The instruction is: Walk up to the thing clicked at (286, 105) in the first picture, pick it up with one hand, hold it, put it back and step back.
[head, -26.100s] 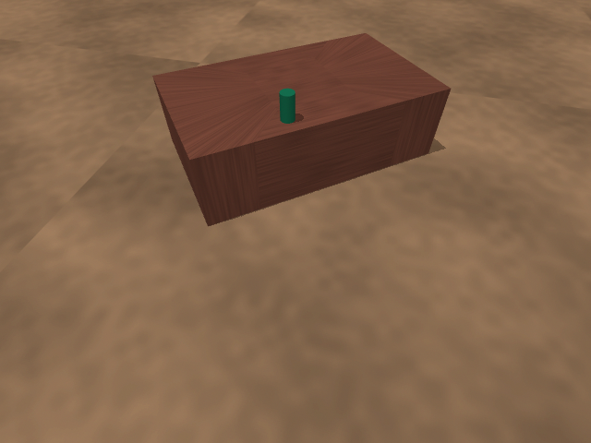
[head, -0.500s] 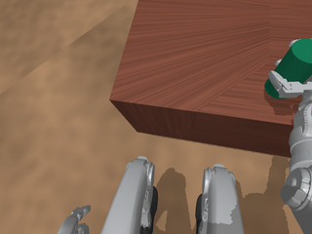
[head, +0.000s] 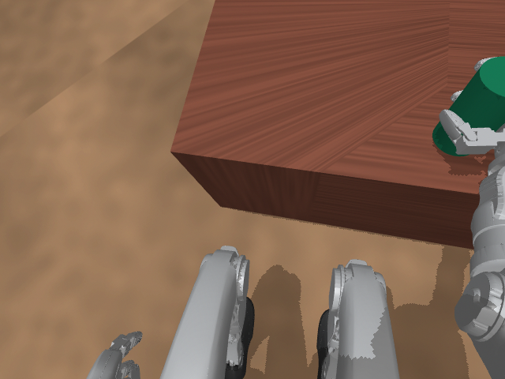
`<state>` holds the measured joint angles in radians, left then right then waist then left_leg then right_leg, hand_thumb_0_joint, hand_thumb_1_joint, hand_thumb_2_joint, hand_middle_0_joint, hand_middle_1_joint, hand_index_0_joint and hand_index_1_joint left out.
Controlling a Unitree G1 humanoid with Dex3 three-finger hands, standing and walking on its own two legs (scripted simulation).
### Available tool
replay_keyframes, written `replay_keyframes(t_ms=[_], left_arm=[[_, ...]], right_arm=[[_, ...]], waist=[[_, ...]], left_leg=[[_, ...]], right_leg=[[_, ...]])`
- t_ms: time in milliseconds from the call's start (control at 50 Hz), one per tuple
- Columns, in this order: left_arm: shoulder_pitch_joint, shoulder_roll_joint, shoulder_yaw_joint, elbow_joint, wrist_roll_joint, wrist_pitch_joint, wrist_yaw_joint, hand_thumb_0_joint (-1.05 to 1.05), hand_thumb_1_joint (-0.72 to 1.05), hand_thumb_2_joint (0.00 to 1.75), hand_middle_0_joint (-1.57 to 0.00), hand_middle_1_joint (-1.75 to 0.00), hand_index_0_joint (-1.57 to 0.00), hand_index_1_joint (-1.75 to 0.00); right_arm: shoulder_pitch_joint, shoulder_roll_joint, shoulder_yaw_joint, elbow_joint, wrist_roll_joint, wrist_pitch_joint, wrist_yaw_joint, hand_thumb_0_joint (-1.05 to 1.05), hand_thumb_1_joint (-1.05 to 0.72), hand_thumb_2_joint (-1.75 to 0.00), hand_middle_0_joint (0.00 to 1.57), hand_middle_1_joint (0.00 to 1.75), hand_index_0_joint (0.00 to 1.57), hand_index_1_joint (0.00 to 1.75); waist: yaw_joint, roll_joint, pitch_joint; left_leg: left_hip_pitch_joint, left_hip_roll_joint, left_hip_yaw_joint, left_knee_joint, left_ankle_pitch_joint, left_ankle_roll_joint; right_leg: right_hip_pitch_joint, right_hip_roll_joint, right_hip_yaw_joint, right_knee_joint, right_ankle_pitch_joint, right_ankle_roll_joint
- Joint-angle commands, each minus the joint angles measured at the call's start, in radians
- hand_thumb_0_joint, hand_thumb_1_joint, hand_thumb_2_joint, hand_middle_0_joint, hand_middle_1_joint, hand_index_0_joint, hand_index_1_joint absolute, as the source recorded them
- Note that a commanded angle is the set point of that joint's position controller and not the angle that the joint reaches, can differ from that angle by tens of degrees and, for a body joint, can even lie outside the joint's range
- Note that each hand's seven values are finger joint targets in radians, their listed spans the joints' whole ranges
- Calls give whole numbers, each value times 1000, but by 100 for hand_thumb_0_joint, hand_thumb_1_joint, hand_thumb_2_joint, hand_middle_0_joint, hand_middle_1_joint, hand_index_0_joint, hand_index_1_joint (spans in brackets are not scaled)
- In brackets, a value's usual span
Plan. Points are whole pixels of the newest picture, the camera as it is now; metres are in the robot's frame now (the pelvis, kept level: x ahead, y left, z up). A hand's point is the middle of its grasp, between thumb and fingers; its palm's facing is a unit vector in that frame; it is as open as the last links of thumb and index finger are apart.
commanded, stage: lower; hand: right
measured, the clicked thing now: (478, 111) +0.51 -0.26 +0.00
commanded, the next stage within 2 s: loosen in 0.18 s
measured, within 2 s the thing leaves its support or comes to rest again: rests again in 0.08 s
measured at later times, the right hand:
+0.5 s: hand (477, 114) +0.50 -0.26 +0.00, palm faces +0.27 +0.96 +0.00, open 9.7 cm
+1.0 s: hand (474, 116) +0.50 -0.26 -0.01, palm faces +0.26 +0.96 +0.00, open 13.7 cm
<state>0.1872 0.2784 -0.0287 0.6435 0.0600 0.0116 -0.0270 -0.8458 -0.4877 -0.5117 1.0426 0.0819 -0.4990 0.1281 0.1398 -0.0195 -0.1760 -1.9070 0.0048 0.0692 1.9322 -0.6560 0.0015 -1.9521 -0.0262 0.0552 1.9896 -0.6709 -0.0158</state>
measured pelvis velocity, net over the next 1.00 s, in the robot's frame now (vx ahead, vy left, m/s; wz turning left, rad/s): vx -0.01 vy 0.00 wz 0.00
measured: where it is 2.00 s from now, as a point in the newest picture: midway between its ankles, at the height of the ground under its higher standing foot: (282, 362)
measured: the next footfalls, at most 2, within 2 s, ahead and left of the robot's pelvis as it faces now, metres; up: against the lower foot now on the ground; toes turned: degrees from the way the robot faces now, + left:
none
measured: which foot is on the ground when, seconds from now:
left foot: down 0.00-1.00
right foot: down 0.00-1.00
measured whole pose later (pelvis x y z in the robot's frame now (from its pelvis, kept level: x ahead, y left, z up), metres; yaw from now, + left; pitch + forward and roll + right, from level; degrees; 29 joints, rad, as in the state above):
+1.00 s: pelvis -0.01 +0.00 -0.02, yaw +0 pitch +36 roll +4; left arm 0.19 0.29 -0.03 0.64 0.05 0.02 -0.02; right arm -0.87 -0.50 -0.49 1.03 0.10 -0.47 0.14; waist 0.13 0.00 -0.17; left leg -1.97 0.00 0.07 2.00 -0.65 0.01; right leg -2.01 -0.03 0.06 2.05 -0.67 -0.01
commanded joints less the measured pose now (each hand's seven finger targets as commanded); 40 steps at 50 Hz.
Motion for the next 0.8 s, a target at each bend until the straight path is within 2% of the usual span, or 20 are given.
replay_keyframes(t_ms=[0,60,80,180,200,260,280,320,340,420,460,480,500,540,560,600,640,660,720,780], left_arm=[[161,197,76,-50,1,-16,15,0,89,91,-20,-30,-20,-30],[161,205,76,-44,3,-13,13,0,89,91,-20,-30,-20,-30],[166,201,75,-42,4,-13,13,0,89,91,-20,-30,-20,-30],[157,200,74,-37,3,-10,13,0,89,90,-20,-30,-20,-30],[158,206,75,-42,1,-10,15,0,89,91,-20,-30,-20,-30],[157,198,72,-42,4,-10,14,0,88,91,-20,-30,-20,-30],[151,202,71,-41,2,-10,16,0,89,90,-21,-30,-21,-30],[153,197,68,-53,0,-9,13,0,93,87,-21,-31,-22,-30],[149,196,69,-55,-1,-9,15,0,93,88,-21,-31,-22,-30],[153,202,68,-50,-2,-10,17,0,93,88,-21,-31,-22,-30],[160,199,68,-57,-2,-8,16,0,93,88,-20,-31,-21,-30],[157,197,67,-53,-3,-6,16,0,91,89,-20,-30,-21,-30],[153,200,67,-52,-4,-7,17,0,87,92,-20,-30,-19,-31],[161,202,67,-50,-3,-9,18,0,90,90,-20,-30,-21,-30],[158,198,64,-57,-2,-7,16,0,91,90,-20,-30,-21,-30],[154,194,63,-55,-7,-8,17,0,91,90,-20,-31,-21,-30],[154,198,64,-50,-6,-10,17,0,90,90,-20,-31,-21,-31],[160,203,65,-47,-6,-10,18,0,89,90,-20,-31,-20,-31],[159,205,67,-42,-4,-9,19,0,89,90,-21,-31,-21,-31],[154,203,70,-55,-5,-9,19,0,89,90,-21,-31,-21,-31]], right_arm=[[-373,-243,-7,-233,8,-75,2,0,-24,-135,128,144,132,144],[-350,-254,-24,-237,11,-73,5,0,-27,-136,130,146,134,146],[-366,-246,-8,-255,9,-73,8,0,-25,-135,129,145,133,145],[-355,-223,1,-206,11,-64,8,0,-26,-136,130,146,134,146],[-326,-243,-19,-187,11,-59,6,0,-26,-136,130,146,134,146],[-361,-230,1,-213,9,-61,9,0,-24,-134,128,144,132,144],[-336,-221,3,-161,13,-56,9,0,-16,-127,130,141,135,141],[-350,-259,-17,-204,9,-61,7,0,-4,-111,121,125,124,125],[-368,-229,13,-211,8,-56,10,0,-1,-103,118,117,121,117],[-358,-235,7,-198,13,-49,9,0,8,-76,112,98,113,98],[-354,-255,-8,-204,8,-43,6,0,16,-65,108,90,109,90],[-372,-222,18,-209,10,-42,10,0,22,-68,100,87,101,87],[-326,-208,25,-150,10,-36,12,0,14,-75,108,95,109,95],[-361,-233,15,-208,11,-41,16,0,27,-59,94,81,96,81],[-362,-260,-1,-213,7,-40,15,0,26,-58,88,76,90,76],[-356,-212,24,-192,14,-32,18,0,26,-50,81,68,82,68],[-377,-225,12,-213,21,-34,18,0,29,-43,75,60,76,61],[-388,-263,-10,-233,23,-39,17,0,28,-40,76,59,77,59],[-355,-234,5,-185,19,-33,16,0,32,-35,66,50,66,50],[-374,-259,1,-211,17,-38,11,0,35,-30,55,43,55,43]], waist=[[11,-148,-662],[-1,-173,-676],[4,-182,-682],[13,-158,-632],[4,-148,-628],[11,-140,-629],[12,-129,-587],[-1,-140,-631],[10,-133,-632],[8,-145,-607],[4,-150,-641],[13,-141,-628],[15,-123,-593],[13,-150,-619],[2,-163,-637],[14,-129,-610],[14,-147,-615],[7,-168,-629],[11,-147,-598],[2,-123,-590]], left_leg=[[354,-16,-12,-201,202,38],[340,-15,-9,-183,226,40],[334,-15,-9,-178,236,41],[306,-17,-7,-176,186,42],[309,-17,-8,-174,193,41],[311,-17,-10,-173,184,39],[287,-18,-8,-174,153,41],[323,-16,-14,-174,169,39],[312,-16,-12,-175,160,39],[290,-16,-9,-169,152,41],[324,-16,-9,-170,180,40],[301,-17,-6,-167,168,41],[292,-17,-5,-164,168,41],[278,-16,-5,-160,169,43],[300,-15,-8,-163,173,43],[299,-15,-5,-166,168,40],[271,-16,-4,-159,162,43],[284,-16,-6,-161,167,42],[257,-17,-1,-146,161,44],[286,-17,-11,-170,130,41]], right_leg=[[449,9,11,-234,185,-10],[480,8,12,-224,225,-6],[485,7,12,-219,239,-4],[432,9,10,-217,176,-6],[431,8,10,-213,183,-8],[402,9,7,-206,165,-10],[383,10,8,-210,132,-10],[382,11,3,-205,143,-12],[391,10,5,-207,135,-12],[383,11,8,-209,125,-9],[404,10,5,-209,158,-9],[406,9,10,-211,149,-7],[387,8,9,-202,146,-9],[408,8,12,-204,153,-7],[406,9,7,-204,155,-7],[390,9,9,-203,147,-9],[402,8,14,-204,146,-7],[408,9,11,-201,149,-7],[398,8,14,-201,150,-5],[349,10,3,-201,98,-14]])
